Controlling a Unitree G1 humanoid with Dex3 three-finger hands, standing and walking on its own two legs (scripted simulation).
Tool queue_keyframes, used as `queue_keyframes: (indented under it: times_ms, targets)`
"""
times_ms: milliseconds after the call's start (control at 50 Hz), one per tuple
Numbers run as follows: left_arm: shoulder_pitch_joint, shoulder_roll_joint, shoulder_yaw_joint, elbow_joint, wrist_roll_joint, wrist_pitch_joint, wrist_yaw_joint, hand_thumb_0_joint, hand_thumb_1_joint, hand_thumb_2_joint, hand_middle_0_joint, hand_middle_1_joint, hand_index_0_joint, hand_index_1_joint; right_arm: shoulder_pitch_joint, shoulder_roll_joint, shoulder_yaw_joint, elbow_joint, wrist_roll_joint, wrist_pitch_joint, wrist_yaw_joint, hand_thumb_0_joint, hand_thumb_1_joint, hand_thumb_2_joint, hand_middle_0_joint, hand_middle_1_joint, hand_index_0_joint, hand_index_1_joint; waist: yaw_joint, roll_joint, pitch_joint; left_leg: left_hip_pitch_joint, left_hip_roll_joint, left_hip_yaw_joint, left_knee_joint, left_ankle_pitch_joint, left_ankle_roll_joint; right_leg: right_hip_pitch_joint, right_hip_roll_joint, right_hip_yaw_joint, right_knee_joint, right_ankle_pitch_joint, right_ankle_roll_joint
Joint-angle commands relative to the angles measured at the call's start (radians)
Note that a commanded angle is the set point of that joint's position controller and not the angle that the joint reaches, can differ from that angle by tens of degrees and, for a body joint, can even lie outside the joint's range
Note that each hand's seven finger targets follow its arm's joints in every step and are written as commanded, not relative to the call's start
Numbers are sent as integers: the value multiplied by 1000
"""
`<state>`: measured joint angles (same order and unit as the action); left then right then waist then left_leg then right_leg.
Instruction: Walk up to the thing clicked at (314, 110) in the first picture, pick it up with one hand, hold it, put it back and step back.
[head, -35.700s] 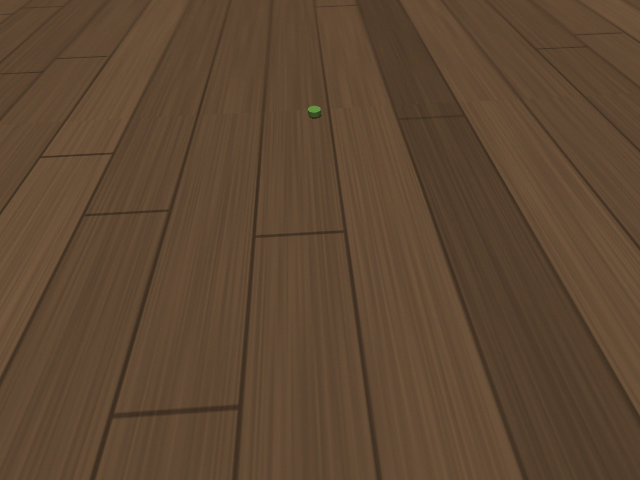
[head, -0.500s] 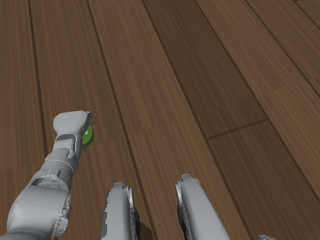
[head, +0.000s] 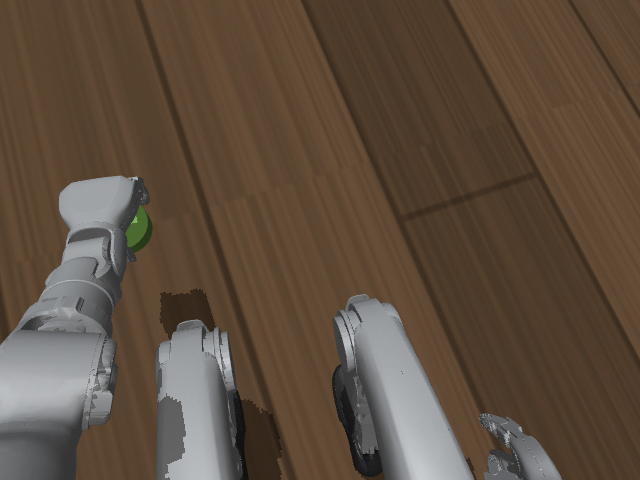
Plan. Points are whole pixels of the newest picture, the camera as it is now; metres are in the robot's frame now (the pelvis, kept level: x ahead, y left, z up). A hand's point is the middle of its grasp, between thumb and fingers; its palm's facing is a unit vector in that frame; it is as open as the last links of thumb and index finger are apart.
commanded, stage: crouch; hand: left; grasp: from above
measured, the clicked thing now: (121, 227) +0.47 +0.24 -0.19
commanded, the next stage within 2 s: lower in 0.76 s
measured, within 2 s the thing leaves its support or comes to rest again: neither
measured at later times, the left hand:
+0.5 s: hand (139, 236) +0.47 +0.22 -0.23, palm faces -0.45 -0.05 -0.89, open 9.6 cm
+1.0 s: hand (143, 236) +0.48 +0.23 -0.27, palm faces -0.47 -0.05 -0.88, open 9.6 cm
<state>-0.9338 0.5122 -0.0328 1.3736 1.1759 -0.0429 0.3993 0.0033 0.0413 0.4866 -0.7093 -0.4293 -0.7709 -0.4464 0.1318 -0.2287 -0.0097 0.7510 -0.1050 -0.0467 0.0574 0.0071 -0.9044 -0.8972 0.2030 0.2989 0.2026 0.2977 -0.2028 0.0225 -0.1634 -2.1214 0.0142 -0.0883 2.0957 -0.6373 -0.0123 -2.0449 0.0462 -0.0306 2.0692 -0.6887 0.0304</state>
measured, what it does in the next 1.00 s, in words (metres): lowers itself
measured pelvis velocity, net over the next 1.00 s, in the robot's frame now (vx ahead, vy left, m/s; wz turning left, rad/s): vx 0.00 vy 0.00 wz -0.07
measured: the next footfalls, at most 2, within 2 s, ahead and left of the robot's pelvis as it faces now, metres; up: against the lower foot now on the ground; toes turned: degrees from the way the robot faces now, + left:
none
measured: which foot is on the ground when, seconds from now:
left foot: down 0.00-1.00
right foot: down 0.00-1.00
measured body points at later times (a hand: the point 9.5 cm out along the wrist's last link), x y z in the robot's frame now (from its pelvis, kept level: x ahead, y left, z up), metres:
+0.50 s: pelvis +0.00 +0.00 -0.07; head +0.23 +0.04 +0.31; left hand +0.49 +0.22 -0.18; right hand +0.03 -0.27 -0.19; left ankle +0.09 +0.13 -0.39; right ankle +0.08 -0.13 -0.39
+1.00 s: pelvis +0.00 +0.00 -0.09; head +0.24 +0.05 +0.28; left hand +0.50 +0.23 -0.22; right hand +0.03 -0.27 -0.20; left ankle +0.09 +0.13 -0.39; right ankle +0.08 -0.13 -0.39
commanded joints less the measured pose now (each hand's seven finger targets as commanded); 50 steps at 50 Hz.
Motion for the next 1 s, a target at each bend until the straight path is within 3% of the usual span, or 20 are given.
queue_keyframes:
  times_ms: [0, 40, 60, 80, 120, 200, 260, 280, 360, 440, 540, 600, 640, 720, 840, 860, 920, 980]
  targets:
    - [-391, 187, 17, -119, -12, -15, 31, 0, 620, 770, -1016, -621, -1020, -620, 214, -205, -62, -11, -4, -8, 1, 0, -900, -902, 200, 300, 200, 300, -41, 182, -659, 499, -8, 66, -157, 157, 38, 304, 12, -64, -226, 244, -65]
    - [-405, 232, 34, -113, -8, -22, 28, 0, 589, 750, -1004, -605, -1003, -608, 211, -209, -59, -11, -5, -6, 2, 0, -902, -903, 200, 300, 200, 300, -25, 206, -664, 478, -6, 71, -135, 154, 37, 299, 16, -63, -203, 238, -66]
    - [-403, 216, 26, -111, -11, -27, 27, 0, 585, 757, -1006, -595, -1001, -602, 203, -205, -61, -13, -5, -5, 3, 0, -901, -903, 200, 300, 200, 300, -27, 187, -680, 480, -5, 68, -125, 150, 38, 293, 21, -66, -196, 230, -68]
    - [-369, 194, 12, -62, -4, -31, 24, 0, 584, 757, -1001, -611, -1000, -614, 205, -201, -55, -8, -9, -3, 7, 0, -902, -903, 200, 300, 200, 300, -39, 169, -627, 439, -5, 72, -111, 142, 40, 294, 22, -64, -195, 231, -64]
    - [-380, 242, 37, -82, 1, -40, 27, 0, 587, 753, -993, -608, -994, -609, 202, -209, -52, -11, -10, -4, 10, 0, -899, -902, 200, 300, 200, 300, -23, 175, -641, 423, -4, 71, -95, 145, 42, 287, 25, -66, -172, 225, -66]
    - [-386, 236, 35, -49, 11, -50, 35, 0, 582, 733, -989, -604, -993, -602, 206, -212, -42, -10, -14, -3, 17, 0, -901, -902, 200, 300, 200, 300, -31, 197, -638, 430, 0, 63, -65, 172, 38, 248, 28, -81, -121, 254, -69]
    - [-407, 282, 58, -54, 18, -54, 50, 0, 573, 723, -988, -591, -989, -591, 203, -218, -35, -14, -18, 1, 21, 0, -901, -902, 200, 300, 200, 300, -21, 205, -652, 401, 1, 65, -45, 158, 40, 244, 33, -86, -103, 238, -69]
    - [-387, 264, 57, -26, 21, -52, 53, 0, 588, 722, -992, -602, -999, -597, 211, -218, -29, -14, -20, 1, 23, 0, -901, -902, 200, 300, 200, 300, -29, 201, -632, 399, -1, 64, -41, 159, 39, 235, 29, -90, -96, 240, -68]
    - [-435, 287, 62, -41, 20, -57, 63, 0, 577, 697, -962, -618, -980, -601, 209, -230, -20, -11, -25, 0, 26, 0, -901, -901, 200, 300, 200, 300, -39, 219, -643, 376, 2, 58, -13, 145, 39, 213, 35, -102, -64, 229, -68]
    - [-436, 291, 56, 10, 19, -60, 65, 0, 570, 678, -953, -617, -974, -596, 212, -233, -8, -9, -34, -6, 31, 0, -901, -900, 200, 300, 200, 300, -57, 208, -593, 332, 2, 55, 9, 102, 40, 186, 40, -108, -53, 186, -69]
    - [-460, 335, 68, 2, 19, -72, 72, 0, 543, 665, -925, -638, -953, -611, 218, -245, 7, 1, -40, -11, 30, 0, -903, -901, 200, 300, 200, 300, -58, 211, -589, 276, -1, 57, 42, 78, 42, 189, 41, -105, -42, 156, -64]
    - [-466, 349, 68, -3, 28, -71, 77, 0, 532, 636, -890, -658, -933, -615, 210, -249, 14, -2, -40, -10, 27, 0, -902, -899, 200, 300, 200, 300, -53, 240, -603, 305, 0, 49, 44, 78, 36, 163, 44, -119, -22, 159, -70]
    - [-455, 317, 56, 25, 29, -66, 79, 0, 541, 653, -912, -645, -945, -613, 216, -256, 17, -1, -42, -14, 29, 0, -902, -899, 200, 300, 200, 300, -68, 233, -570, 306, 3, 45, 53, 80, 37, 139, 41, -129, -15, 171, -68]
    - [-448, 351, 65, 32, 31, -60, 81, 0, 541, 666, -913, -661, -944, -630, 216, -261, 26, -2, -42, -13, 35, 0, -903, -899, 200, 300, 200, 300, -59, 245, -569, 284, 3, 44, 60, 100, 37, 156, 46, -133, 1, 194, -67]
    - [-445, 347, 60, 27, 27, -58, 79, 0, 549, 663, -920, -673, -952, -641, 225, -259, 35, -3, -44, -11, 40, 0, -906, -900, 200, 300, 200, 300, -70, 242, -573, 275, 6, 44, 89, 137, 40, 186, 49, -132, 9, 245, -61]
    - [-441, 347, 61, 14, 25, -56, 80, 0, 523, 637, -917, -650, -946, -620, 222, -260, 36, -3, -42, -9, 40, 0, -907, -900, 200, 300, 200, 300, -60, 247, -581, 285, 5, 44, 84, 147, 39, 188, 50, -132, 13, 255, -62]
    - [-434, 299, 35, 80, 22, -54, 74, 0, 518, 626, -915, -642, -944, -613, 218, -269, 42, -2, -46, -13, 45, 0, -907, -900, 200, 300, 200, 300, -90, 233, -512, 277, 8, 30, 87, 126, 37, 127, 49, -150, 25, 235, -64]
    - [-459, 350, 53, 80, 27, -68, 79, 0, 488, 633, -907, -624, -926, -606, 221, -281, 52, -8, -49, -15, 44, 0, -907, -901, 200, 300, 200, 300, -97, 227, -522, 254, 7, 24, 104, 120, 40, 139, 50, -153, 32, 228, -61]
